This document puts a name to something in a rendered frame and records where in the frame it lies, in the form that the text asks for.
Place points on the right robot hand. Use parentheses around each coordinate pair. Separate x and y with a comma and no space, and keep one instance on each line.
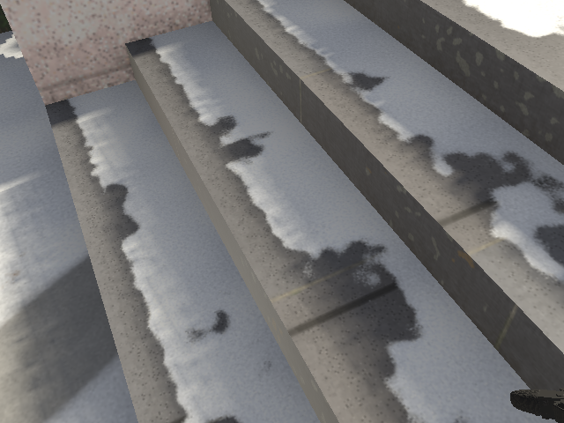
(547,403)

